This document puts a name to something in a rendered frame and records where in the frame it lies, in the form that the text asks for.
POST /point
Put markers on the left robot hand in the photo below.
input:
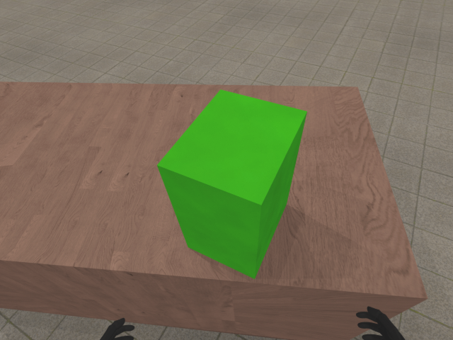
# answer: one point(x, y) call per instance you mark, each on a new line
point(116, 328)

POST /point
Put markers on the pedestal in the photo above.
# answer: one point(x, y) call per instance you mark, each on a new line
point(87, 228)

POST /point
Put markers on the right robot hand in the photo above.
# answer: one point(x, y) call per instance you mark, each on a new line
point(385, 327)

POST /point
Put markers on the carton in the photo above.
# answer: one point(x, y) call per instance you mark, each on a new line
point(228, 177)

